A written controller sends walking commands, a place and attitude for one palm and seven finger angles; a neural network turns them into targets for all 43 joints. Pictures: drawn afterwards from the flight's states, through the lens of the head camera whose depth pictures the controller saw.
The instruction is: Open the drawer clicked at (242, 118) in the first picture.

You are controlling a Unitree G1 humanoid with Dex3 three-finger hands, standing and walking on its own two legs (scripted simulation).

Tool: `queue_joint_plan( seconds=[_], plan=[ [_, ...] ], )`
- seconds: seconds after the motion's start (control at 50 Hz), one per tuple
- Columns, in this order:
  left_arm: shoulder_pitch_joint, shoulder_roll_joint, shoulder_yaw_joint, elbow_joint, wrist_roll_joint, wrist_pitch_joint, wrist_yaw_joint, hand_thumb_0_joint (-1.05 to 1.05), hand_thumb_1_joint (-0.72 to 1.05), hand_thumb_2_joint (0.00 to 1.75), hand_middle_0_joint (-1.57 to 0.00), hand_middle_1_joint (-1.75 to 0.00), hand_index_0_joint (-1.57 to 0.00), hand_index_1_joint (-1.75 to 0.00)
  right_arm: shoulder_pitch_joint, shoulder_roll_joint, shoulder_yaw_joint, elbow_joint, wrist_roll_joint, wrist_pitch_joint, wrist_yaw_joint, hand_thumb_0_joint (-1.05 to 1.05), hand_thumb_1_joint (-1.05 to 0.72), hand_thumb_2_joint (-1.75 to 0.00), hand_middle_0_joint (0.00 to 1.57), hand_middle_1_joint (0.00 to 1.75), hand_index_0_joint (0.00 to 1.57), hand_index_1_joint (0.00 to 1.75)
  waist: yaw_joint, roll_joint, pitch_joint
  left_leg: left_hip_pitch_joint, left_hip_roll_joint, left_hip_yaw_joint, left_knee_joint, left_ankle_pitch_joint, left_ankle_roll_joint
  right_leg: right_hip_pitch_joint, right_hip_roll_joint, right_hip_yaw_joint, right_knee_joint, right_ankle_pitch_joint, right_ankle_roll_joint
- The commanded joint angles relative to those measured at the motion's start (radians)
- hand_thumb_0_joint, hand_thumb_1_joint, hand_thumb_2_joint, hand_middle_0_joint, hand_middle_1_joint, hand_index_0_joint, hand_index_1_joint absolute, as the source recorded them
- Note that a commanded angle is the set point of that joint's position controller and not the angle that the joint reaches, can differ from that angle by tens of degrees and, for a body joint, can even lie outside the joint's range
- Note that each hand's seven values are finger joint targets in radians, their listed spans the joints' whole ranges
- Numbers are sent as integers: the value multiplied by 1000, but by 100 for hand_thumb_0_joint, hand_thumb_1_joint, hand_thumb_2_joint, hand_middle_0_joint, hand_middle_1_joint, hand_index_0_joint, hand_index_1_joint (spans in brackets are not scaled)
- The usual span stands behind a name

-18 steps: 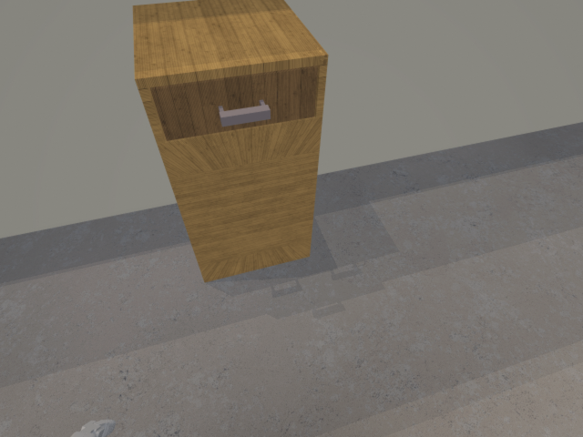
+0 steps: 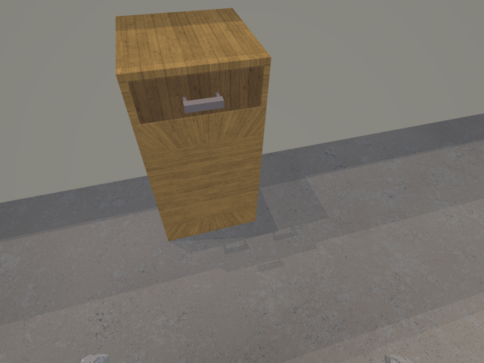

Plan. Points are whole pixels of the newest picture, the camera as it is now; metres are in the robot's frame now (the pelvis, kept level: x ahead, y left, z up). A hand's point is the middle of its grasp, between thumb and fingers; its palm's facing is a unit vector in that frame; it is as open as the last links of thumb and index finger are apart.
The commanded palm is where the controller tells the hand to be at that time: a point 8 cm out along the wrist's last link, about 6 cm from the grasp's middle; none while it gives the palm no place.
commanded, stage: stand and wait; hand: left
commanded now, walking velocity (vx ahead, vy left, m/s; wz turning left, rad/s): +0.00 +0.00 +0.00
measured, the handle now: (202, 100) +0.82 +0.18 -0.01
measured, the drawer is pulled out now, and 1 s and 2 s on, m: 0.00 0.00 0.00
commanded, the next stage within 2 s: look at it before walking up in 0.64 s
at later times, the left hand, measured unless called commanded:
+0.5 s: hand out of the picture +0.06 +0.24 -0.15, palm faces -0.03 -0.94 -0.34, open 7.4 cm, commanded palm none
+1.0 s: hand out of the picture +0.06 +0.23 -0.15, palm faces -0.04 -0.94 -0.33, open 7.4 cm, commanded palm none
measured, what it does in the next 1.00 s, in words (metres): stands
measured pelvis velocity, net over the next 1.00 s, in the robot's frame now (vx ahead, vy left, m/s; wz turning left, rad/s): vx -0.02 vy -0.01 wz -0.01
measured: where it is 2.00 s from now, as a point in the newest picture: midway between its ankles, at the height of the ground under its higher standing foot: outside the picture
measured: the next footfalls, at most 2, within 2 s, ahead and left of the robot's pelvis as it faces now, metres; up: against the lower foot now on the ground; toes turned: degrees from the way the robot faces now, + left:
none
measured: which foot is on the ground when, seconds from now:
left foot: down 0.00-1.00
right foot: down 0.00-1.00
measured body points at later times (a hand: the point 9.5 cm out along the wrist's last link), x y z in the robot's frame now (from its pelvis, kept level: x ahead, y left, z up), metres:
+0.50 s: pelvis -0.02 -0.01 +0.00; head -0.01 -0.01 +0.45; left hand +0.06 +0.29 -0.13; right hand +0.06 -0.31 -0.13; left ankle -0.03 +0.11 -0.74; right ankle -0.03 -0.13 -0.74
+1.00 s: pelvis -0.02 -0.01 +0.01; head -0.02 -0.02 +0.46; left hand +0.06 +0.28 -0.13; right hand +0.05 -0.31 -0.13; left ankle -0.03 +0.11 -0.74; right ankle -0.03 -0.13 -0.74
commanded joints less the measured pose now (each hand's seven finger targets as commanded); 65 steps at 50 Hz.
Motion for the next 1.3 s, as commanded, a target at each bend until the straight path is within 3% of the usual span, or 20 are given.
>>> queue_joint_plan(
  seconds=[0.0, 0.24, 0.46, 0.82, 1.28],
  plan=[
    [-41, 211, 51, -53, -5, -30, 15, 0, 90, 90, -20, -30, -20, -30, -45, -208, -50, -49, 0, -20, -14, 0, -90, -90, 20, 30, 20, 30, -6, 8, -74, 21, 125, -83, -62, 315, 24, 21, -93, 64, -57, 314, -46],
    [-32, 215, 47, -4, -8, -33, 14, 0, 90, 90, -20, -30, -20, -30, -20, -214, -44, 6, 4, -20, -13, 0, -90, -90, 20, 30, 20, 30, -4, 14, -76, 30, 133, -87, -94, 272, 19, 38, -97, 75, -90, 286, -47],
    [-43, 214, 45, 16, -6, -32, 11, 0, 90, 90, -20, -30, -20, -30, -12, -215, -41, 30, 4, -19, -10, 0, -90, -90, 20, 30, 20, 30, -4, 9, -25, 4, 131, -95, -131, 172, 15, 0, -91, 90, -131, 174, -44],
    [-41, 216, 46, 15, -6, -40, 11, 0, 90, 90, -20, -30, -20, -30, -4, -216, -40, 36, 5, -21, -9, 0, -90, -90, 20, 30, 20, 30, -8, 0, -59, 32, 137, -91, -124, 217, 9, 9, -92, 98, -136, 232, -47],
    [-33, 220, 45, 27, -6, -42, 12, 0, 90, 90, -20, -30, -20, -30, -12, -221, -40, 42, 5, -22, -11, 0, -90, -90, 20, 30, 20, 30, -8, -1, -53, 53, 142, -88, -137, 255, 8, 23, -96, 95, -147, 287, -45]
  ],
)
